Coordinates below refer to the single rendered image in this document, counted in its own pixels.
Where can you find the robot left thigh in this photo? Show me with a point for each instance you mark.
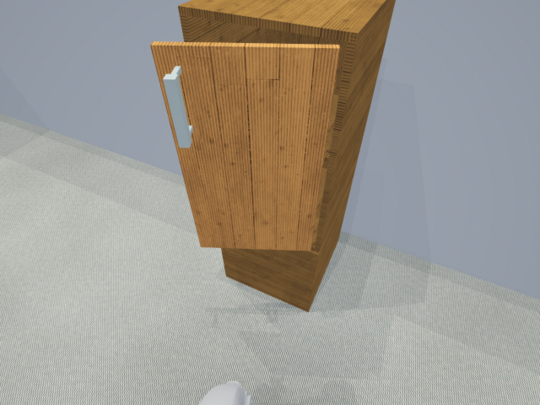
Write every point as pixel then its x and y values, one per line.
pixel 226 395

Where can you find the handle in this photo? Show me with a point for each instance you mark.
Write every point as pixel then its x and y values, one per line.
pixel 177 108

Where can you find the cupboard door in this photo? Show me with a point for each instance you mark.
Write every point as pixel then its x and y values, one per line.
pixel 260 114

